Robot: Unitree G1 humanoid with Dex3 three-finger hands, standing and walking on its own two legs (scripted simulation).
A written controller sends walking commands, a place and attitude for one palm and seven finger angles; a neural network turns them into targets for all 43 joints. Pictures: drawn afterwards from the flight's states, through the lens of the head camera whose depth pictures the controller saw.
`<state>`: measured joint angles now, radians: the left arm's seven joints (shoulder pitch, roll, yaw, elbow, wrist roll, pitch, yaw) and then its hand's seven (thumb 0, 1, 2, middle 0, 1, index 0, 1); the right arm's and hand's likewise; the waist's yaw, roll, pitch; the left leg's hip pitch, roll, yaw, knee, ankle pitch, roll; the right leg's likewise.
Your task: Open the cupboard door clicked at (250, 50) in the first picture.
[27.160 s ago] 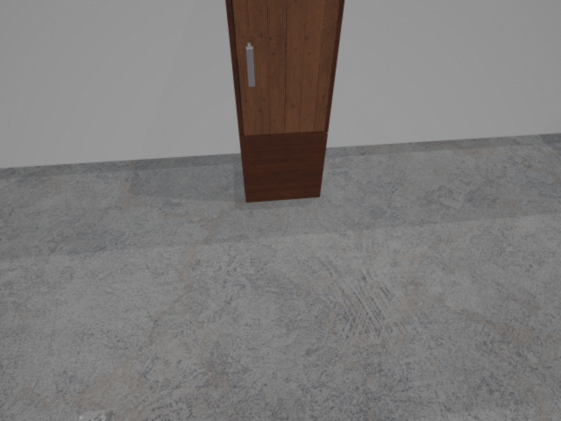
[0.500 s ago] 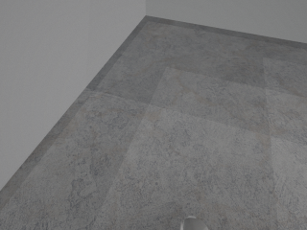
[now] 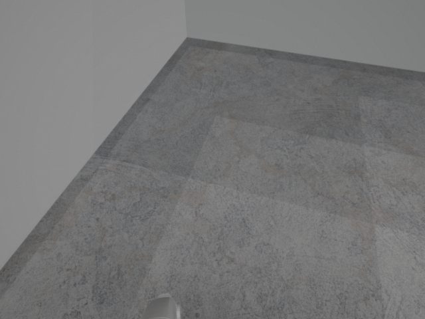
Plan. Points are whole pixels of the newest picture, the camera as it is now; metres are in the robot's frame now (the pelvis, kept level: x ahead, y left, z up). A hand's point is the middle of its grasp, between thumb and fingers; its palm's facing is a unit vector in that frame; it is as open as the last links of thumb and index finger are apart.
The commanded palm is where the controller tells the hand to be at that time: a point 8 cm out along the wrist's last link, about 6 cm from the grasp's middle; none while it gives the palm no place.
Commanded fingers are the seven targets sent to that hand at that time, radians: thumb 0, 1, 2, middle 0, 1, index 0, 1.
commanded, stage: turn to face it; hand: left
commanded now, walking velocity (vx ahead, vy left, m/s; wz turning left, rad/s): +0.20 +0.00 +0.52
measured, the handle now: out of the picture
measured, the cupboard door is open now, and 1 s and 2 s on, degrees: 55 55 55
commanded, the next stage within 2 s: none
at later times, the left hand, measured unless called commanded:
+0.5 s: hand (125, 276) +0.24 +0.21 -0.16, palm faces +0.24 -0.94 -0.25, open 7.4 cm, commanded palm none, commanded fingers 0.00 0.90 0.90 -0.20 -0.30 -0.20 -0.30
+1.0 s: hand out of the picture +0.13 +0.18 -0.20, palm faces +0.56 -0.79 -0.26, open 7.3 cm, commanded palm none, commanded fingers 0.00 0.90 0.90 -0.20 -0.30 -0.20 -0.30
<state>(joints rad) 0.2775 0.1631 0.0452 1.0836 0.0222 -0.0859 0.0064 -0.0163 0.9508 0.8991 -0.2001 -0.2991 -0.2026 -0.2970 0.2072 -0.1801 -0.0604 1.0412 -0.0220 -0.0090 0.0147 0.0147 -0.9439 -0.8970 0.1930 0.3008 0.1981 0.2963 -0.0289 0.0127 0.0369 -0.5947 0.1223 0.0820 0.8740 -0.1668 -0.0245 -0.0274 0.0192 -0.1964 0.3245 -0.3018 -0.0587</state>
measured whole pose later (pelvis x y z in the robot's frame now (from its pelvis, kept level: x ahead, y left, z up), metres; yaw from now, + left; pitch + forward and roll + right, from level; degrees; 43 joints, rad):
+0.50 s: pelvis +0.16 -0.01 -0.01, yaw +14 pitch +2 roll -1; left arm 0.10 0.21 0.07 0.88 0.02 0.02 0.00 0.00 0.91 0.90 -0.20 -0.30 -0.20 -0.30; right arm 0.19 -0.20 -0.05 0.95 -0.03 0.03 0.01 0.01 -0.92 -0.90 0.20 0.30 0.20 0.30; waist -0.02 0.03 0.06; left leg -0.40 -0.01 -0.06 0.56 -0.20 0.00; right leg -0.45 -0.05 -0.01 0.78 -0.36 0.07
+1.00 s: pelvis +0.22 -0.02 -0.02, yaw +34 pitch +1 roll +0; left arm 0.23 0.27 0.07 0.94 0.02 0.06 0.02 0.01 0.91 0.90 -0.20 -0.30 -0.20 -0.30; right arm 0.09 -0.25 -0.05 0.87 -0.02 0.03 0.02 0.00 -0.91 -0.90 0.19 0.30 0.20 0.30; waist 0.01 -0.06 0.12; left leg -0.36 0.01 0.07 0.67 -0.33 0.03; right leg -0.42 -0.13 -0.10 1.06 -0.57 0.07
